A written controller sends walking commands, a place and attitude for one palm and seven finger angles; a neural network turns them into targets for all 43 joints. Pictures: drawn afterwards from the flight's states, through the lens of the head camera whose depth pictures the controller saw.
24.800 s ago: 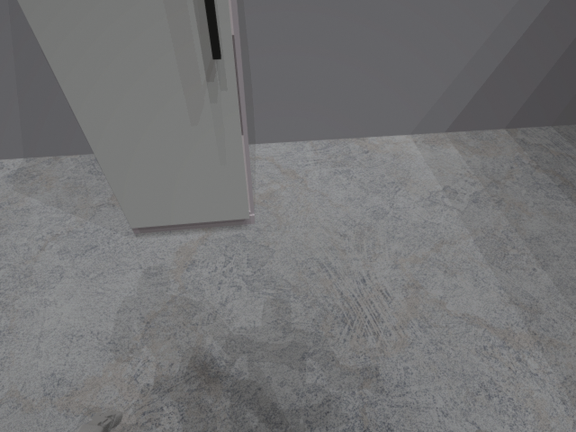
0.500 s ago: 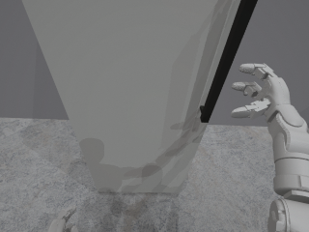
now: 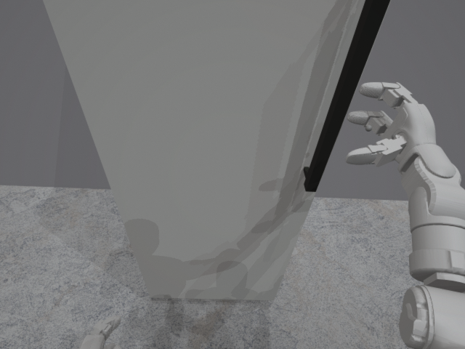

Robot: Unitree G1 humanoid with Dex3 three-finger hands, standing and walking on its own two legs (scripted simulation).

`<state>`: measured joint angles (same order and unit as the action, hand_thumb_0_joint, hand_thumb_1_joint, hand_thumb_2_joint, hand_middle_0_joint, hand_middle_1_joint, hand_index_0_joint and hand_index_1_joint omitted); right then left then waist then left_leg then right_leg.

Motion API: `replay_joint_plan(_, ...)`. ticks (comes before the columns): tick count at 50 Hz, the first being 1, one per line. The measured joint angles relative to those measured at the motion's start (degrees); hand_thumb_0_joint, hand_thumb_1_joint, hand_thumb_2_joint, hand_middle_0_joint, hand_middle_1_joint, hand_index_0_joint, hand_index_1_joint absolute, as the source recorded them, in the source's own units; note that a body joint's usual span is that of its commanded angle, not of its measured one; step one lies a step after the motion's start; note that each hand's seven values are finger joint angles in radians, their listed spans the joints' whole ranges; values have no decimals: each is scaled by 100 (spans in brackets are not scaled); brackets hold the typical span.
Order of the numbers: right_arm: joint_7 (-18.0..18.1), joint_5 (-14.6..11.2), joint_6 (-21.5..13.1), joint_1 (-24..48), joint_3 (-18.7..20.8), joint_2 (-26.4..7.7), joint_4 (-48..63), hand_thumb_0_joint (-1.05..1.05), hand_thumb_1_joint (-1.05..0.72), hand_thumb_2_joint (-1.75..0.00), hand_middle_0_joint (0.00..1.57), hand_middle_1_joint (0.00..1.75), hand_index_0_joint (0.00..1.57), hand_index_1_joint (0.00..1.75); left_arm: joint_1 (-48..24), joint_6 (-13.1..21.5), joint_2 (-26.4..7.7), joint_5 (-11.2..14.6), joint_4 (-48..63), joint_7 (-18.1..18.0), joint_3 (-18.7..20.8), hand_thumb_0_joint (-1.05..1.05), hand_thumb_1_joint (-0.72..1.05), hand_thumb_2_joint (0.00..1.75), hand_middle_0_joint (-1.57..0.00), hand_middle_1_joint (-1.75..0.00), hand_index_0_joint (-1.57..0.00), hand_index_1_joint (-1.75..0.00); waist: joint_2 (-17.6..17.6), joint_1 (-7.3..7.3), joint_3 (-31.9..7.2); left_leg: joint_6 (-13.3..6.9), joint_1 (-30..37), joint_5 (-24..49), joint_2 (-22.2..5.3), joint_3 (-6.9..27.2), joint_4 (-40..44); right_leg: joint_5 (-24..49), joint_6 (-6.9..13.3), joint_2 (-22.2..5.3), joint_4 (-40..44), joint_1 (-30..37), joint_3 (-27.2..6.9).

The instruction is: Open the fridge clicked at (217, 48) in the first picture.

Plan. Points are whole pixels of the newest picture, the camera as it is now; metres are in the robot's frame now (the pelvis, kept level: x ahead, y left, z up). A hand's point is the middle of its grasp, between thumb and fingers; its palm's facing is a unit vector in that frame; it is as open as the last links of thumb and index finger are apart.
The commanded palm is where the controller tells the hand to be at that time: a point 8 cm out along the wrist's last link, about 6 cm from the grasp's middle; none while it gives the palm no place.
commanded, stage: move the hooked fingers beside the handle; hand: right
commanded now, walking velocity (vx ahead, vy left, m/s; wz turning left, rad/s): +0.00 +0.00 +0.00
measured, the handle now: (336, 97) +0.46 -0.13 +0.25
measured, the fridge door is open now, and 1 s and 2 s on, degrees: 0 0 0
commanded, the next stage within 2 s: feel for the door with the fingertips in 1.60 s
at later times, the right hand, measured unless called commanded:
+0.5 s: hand (366, 149) +0.40 -0.18 +0.20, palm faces -0.01 +1.00 -0.03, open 14.0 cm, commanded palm +0.38 -0.23 +0.22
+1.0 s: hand (374, 125) +0.41 -0.18 +0.24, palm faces -0.04 +1.00 +0.01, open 14.0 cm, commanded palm +0.39 -0.24 +0.21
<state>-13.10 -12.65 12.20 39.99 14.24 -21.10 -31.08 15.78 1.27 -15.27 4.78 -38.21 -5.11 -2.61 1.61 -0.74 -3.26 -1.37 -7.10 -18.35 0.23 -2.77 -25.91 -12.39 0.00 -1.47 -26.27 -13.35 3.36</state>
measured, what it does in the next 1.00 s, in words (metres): stands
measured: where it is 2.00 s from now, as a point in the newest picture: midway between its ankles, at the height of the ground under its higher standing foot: outside the picture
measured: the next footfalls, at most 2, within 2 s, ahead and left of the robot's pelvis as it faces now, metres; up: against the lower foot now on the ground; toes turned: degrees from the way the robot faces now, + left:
none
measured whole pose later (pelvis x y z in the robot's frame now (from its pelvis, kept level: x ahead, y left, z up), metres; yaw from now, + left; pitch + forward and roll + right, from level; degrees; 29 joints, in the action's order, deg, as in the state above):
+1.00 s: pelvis +0.00 -0.01 +0.00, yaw +1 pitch +0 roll +0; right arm -13.2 -12.6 9.4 41.1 15.3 -21.7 -32.8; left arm 16.9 2.0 -15.4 4.4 -38.8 -5.3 -2.3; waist 1.1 -1.3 -3.3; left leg -1.0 -7.5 -17.2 0.4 -2.2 -24.9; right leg -11.9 0.4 -1.6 -26.0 -13.9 3.8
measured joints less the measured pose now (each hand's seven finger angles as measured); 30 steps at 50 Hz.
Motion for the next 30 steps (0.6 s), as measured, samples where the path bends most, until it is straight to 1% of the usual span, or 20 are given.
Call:
replay_joint_plan(3, 30, 78, 381, 73, -14, -153, -393, -1, 50, -30, 31, 120, 30, 120, -47, -76, -36, 23, 74, 11, 14, 1, 91, 90, -20, -30, -20, -30, 44, -46, -10, 1, -84, 16, 8, 3, -21, 12, 3, -10, -26, -83, 2)
replay_joint_plan(5, 77, 120, 456, -76, -14, -160, -332, -1, 50, -30, 31, 120, 30, 120, -55, -76, -66, 14, 164, 13, 55, 1, 91, 90, -20, -30, -20, -30, 87, -64, 44, 3, -123, 36, 5, 9, -26, 34, 12, -7, -22, -117, 8)
replay_joint_plan(7, 114, 106, 329, -308, -6, -83, -23, -1, 49, -30, 30, 120, 30, 120, -57, -43, -83, -8, 223, 1, 86, 1, 91, 90, -20, -30, -20, -30, 106, -59, 129, 8, -117, 55, 0, 12, -14, 56, 22, -1, -4, -108, 10)
replay_joint_plan(9, 115, 69, 92, -488, 27, 30, 358, -1, 49, -30, 30, 120, 29, 120, -58, 6, -77, -36, 222, -16, 87, 1, 91, 90, -20, -30, -20, -30, 84, -34, 195, 10, -70, 68, -7, 12, 7, 75, 26, 8, 31, -55, 12)
replay_joint_plan(11, 106, 16, -132, -503, 12, 122, 601, -1, 49, -30, 30, 120, 29, 120, -61, 58, -52, -48, 169, -31, 66, 1, 91, 90, -20, -30, -20, -30, 39, 3, 210, 8, -6, 69, -10, 0, 27, 81, 22, 14, 50, 2, -1)
replay_joint_plan(13, 89, -14, -218, -357, -12, 147, 619, -1, 50, -30, 30, 120, 29, 120, -90, 88, -17, -49, 85, -38, 29, 1, 91, 90, -20, -30, -20, -30, -9, 29, 167, 4, 37, 66, -5, -15, 42, 72, 15, 10, 43, 32, -17)
replay_joint_plan(15, 84, -4, -125, -111, -39, 89, 391, -1, 50, -30, 31, 120, 30, 120, -139, 74, 8, -30, 29, -41, -4, 1, 91, 90, -20, -30, -20, -30, -30, 30, 98, 2, 37, 64, 4, -26, 41, 62, 10, 1, 21, 19, -28)
replay_joint_plan(18, 84, 45, 234, 210, -93, -47, -197, -1, 50, -30, 31, 120, 30, 120, -199, 3, 3, 0, 43, -20, -14, 1, 91, 90, -20, -30, -20, -30, 6, 4, 2, 7, -35, 79, 10, -32, 33, 67, 12, -5, -7, -64, -36)
replay_joint_plan(20, 73, 75, 451, 242, -94, -124, -488, -1, 50, -30, 31, 120, 30, 120, -213, -50, -24, 9, 117, -10, -9, 1, 91, 90, -20, -30, -20, -30, 59, -30, -20, 15, -104, 96, 6, -24, 23, 84, 21, -2, -8, -126, -28)
replay_joint_plan(22, 92, 90, 486, 110, -76, -138, -536, -1, 50, -30, 31, 120, 30, 120, -202, -71, -43, 2, 198, -6, 18, 1, 91, 90, -20, -30, -20, -30, 100, -55, 17, 22, -145, 112, -1, -11, 17, 105, 34, 3, 3, -154, -14)
replay_joint_plan(24, 135, 99, 334, -125, -66, -63, -272, -1, 49, -30, 30, 120, 30, 120, -158, -47, -50, -15, 258, -9, 49, 1, 91, 90, -20, -30, -20, -30, 109, -47, 99, 26, -141, 122, -11, 1, 15, 124, 44, 13, 26, -135, -1)
replay_joint_plan(27, 175, 54, -72, -372, -96, 129, 295, -1, 49, -30, 30, 120, 29, 120, -87, 39, -34, -50, 218, -23, 47, 1, 91, 90, -20, -30, -20, -30, 67, -1, 198, 29, -61, 123, -20, -5, 33, 133, 47, 25, 50, -58, -7)
replay_joint_plan(29, 164, 15, -268, -335, -90, 196, 469, -1, 49, -30, 30, 120, 29, 120, -77, 76, -2, -63, 119, -29, 12, 1, 91, 90, -20, -30, -20, -30, 12, 20, 202, 25, -3, 121, -17, -11, 50, 126, 41, 23, 56, -6, -14)
replay_joint_plan(30, 161, 6, -301, -254, -91, 199, 458, -1, 50, -30, 30, 120, 29, 120, -80, 82, 16, -60, 69, -34, -5, 1, 91, 90, -20, -30, -20, -30, -11, 25, 186, 22, 16, 118, -12, -14, 55, 119, 37, 18, 52, 8, -17)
